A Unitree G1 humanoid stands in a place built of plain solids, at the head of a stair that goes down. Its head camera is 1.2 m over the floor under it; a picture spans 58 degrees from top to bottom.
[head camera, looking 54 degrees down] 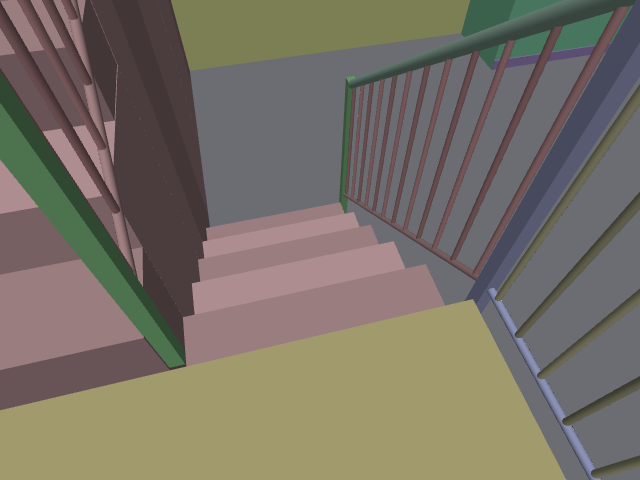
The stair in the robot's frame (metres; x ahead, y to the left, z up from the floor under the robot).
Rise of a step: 0.22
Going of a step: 0.28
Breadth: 0.93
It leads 14 degrees to the left of straight ahead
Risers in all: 6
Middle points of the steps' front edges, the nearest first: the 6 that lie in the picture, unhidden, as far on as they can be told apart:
0.53 -0.03 0.00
0.80 0.04 -0.21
1.07 0.11 -0.43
1.34 0.17 -0.65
1.60 0.24 -0.87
1.87 0.31 -1.08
